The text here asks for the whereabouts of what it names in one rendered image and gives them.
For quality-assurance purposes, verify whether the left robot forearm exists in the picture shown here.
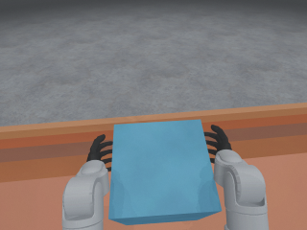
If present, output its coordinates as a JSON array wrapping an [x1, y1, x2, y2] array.
[[61, 160, 110, 230]]

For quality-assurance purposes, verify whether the right robot forearm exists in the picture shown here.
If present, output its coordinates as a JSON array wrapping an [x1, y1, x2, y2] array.
[[213, 149, 270, 230]]

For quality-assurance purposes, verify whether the robot right hand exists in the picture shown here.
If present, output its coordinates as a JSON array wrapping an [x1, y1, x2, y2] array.
[[203, 125, 232, 164]]

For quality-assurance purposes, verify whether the robot left hand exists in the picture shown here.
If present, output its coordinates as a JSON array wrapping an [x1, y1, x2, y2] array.
[[86, 134, 113, 172]]

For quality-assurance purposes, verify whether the carton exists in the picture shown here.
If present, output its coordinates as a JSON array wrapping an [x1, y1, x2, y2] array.
[[108, 119, 222, 225]]

